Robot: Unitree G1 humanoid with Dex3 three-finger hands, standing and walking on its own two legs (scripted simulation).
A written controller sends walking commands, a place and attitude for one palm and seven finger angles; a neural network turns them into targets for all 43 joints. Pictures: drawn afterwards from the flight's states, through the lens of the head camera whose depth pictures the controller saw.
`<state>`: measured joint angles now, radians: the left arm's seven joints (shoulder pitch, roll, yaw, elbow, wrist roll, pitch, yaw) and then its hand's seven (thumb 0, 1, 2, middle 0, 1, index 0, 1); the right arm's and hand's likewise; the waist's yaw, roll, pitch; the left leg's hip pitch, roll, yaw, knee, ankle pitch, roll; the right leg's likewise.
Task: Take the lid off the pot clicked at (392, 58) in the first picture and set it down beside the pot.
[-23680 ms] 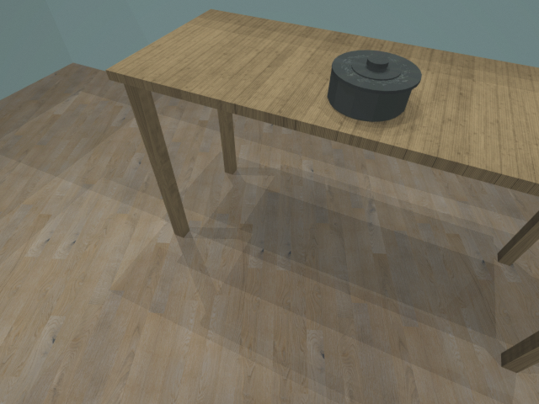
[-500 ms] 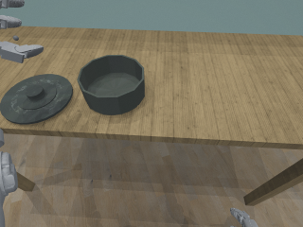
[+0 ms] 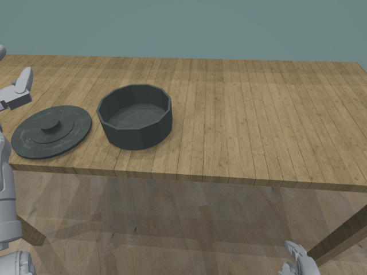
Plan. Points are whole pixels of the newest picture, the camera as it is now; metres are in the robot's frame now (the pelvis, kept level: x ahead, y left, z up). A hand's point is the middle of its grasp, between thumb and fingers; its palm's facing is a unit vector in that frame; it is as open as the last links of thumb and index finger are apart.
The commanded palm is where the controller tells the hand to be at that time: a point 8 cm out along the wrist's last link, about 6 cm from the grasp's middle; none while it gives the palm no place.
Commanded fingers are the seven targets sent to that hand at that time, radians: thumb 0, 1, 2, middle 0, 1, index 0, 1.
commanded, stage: draw the hand back to the body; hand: left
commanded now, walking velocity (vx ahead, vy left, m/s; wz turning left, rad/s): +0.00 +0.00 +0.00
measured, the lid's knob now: (50, 124) +0.45 +0.42 +0.06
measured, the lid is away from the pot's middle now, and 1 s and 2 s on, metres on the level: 0.24 0.24 0.24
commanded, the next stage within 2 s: step back with the hand held close in 1.12 s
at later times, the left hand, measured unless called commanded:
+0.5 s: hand out of the picture +0.24 +0.29 +0.27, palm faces +0.53 -0.82 -0.21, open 7.5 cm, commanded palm +0.18 +0.31 +0.26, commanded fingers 0.00 0.90 0.90 -0.20 -0.30 -0.20 -0.30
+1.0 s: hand out of the picture +0.16 +0.26 +0.25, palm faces +0.48 -0.82 -0.31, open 7.5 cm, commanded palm +0.10 +0.30 +0.25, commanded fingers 0.00 0.90 0.90 -0.20 -0.30 -0.20 -0.30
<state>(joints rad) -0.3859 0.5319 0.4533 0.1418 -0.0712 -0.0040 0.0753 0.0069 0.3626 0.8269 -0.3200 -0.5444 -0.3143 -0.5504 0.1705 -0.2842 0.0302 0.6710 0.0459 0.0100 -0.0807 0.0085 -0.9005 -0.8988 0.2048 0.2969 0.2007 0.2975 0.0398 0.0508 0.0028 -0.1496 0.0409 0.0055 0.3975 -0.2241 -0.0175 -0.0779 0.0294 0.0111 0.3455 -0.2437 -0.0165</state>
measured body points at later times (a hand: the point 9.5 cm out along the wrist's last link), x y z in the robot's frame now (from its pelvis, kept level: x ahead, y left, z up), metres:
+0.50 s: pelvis -0.02 +0.01 +0.00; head -0.04 -0.01 +0.45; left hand +0.21 +0.33 +0.28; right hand +0.19 -0.21 -0.08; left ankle -0.01 +0.13 -0.75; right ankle -0.04 -0.11 -0.75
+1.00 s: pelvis -0.03 +0.02 +0.00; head -0.06 +0.01 +0.45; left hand +0.13 +0.30 +0.27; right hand +0.19 -0.18 -0.07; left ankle -0.01 +0.13 -0.75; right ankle -0.04 -0.11 -0.75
